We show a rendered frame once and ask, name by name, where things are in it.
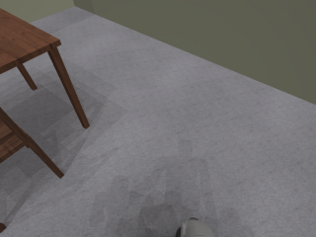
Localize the table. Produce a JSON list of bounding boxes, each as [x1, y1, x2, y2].
[[0, 8, 90, 129]]

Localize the right robot shin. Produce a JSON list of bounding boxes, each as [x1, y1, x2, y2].
[[187, 216, 198, 221]]

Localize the robot right thigh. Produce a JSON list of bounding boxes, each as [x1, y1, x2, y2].
[[181, 219, 215, 237]]

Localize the chair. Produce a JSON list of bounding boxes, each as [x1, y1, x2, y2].
[[0, 108, 64, 233]]

